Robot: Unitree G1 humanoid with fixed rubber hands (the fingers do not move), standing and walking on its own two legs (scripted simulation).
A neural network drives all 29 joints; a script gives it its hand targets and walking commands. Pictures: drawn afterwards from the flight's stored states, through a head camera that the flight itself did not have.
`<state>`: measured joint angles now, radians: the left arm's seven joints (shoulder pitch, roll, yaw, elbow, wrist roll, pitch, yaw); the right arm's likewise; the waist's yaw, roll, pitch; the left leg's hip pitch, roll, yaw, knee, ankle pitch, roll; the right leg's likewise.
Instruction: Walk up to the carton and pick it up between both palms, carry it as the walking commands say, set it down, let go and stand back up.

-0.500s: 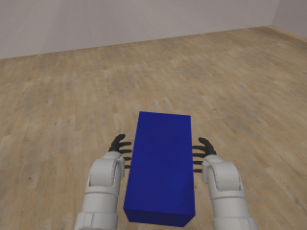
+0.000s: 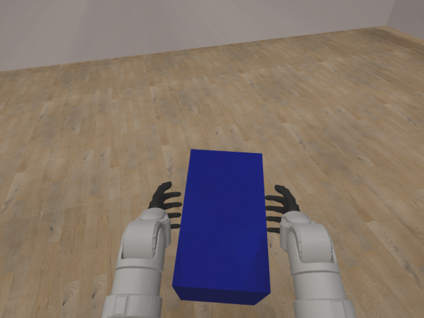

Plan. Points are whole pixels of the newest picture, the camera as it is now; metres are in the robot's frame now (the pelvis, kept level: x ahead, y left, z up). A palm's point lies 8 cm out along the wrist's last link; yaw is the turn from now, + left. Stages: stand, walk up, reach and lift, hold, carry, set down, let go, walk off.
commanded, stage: carry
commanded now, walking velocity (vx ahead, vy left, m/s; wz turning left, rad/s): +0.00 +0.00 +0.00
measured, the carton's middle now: (222, 225) +0.34 +0.00 -0.02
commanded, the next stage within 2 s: hold in 1.76 s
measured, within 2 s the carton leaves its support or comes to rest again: neither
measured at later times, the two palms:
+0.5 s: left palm (153, 221) +0.29 +0.13 +0.07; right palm (289, 225) +0.28 -0.12 +0.06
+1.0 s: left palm (143, 219) +0.29 +0.14 +0.08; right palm (279, 224) +0.28 -0.10 +0.07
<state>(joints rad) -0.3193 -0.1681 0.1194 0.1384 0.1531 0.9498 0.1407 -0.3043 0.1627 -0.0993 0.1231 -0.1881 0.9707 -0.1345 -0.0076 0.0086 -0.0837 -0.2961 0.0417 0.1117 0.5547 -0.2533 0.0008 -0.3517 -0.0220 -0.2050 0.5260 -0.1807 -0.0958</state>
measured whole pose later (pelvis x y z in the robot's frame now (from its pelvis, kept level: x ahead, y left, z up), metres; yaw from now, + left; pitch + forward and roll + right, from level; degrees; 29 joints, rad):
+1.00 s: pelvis -0.01 +0.03 +0.00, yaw +0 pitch +1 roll +0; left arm -0.34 -0.18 0.11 0.09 0.15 1.04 0.16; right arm -0.31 0.16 -0.10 0.05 -0.19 1.06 -0.15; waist -0.01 0.01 -0.10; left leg -0.34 0.01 0.13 0.56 -0.25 0.04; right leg -0.40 -0.06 -0.19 0.53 -0.16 -0.06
